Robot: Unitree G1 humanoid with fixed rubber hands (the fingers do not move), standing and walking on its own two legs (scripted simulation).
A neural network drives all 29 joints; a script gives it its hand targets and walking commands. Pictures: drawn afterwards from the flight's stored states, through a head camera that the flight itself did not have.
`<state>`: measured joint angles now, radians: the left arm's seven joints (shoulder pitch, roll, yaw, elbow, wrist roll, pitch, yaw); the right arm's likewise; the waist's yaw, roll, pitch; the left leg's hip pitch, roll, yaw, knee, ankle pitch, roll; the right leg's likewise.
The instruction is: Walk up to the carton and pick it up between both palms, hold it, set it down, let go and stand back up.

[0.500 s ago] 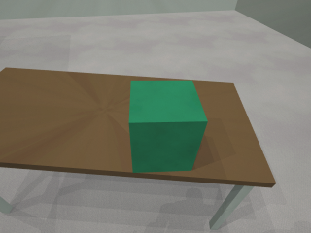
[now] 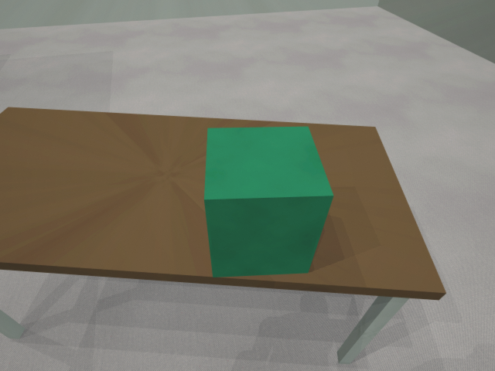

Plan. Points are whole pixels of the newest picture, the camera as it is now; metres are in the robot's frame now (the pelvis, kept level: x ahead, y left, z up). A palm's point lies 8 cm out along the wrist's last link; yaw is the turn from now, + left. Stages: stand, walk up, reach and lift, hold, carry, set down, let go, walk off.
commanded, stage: stand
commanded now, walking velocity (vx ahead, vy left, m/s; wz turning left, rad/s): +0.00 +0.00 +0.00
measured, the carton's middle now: (259, 203) +0.46 -0.01 +0.00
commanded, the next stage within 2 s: none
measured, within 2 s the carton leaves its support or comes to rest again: neither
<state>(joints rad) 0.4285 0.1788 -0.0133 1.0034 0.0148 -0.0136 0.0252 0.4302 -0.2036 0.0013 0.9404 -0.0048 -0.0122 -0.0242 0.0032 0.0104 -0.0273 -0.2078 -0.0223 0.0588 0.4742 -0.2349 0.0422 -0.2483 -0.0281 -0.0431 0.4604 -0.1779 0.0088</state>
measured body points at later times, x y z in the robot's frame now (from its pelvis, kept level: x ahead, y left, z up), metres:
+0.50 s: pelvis +0.02 +0.00 +0.00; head +0.01 +0.00 +0.45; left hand +0.01 +0.23 -0.15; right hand +0.00 -0.23 -0.15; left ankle +0.02 +0.09 -0.74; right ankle +0.05 -0.12 -0.74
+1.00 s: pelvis +0.03 +0.00 +0.00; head +0.03 +0.01 +0.45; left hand +0.02 +0.23 -0.15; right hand +0.02 -0.22 -0.15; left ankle +0.02 +0.09 -0.74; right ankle +0.05 -0.12 -0.74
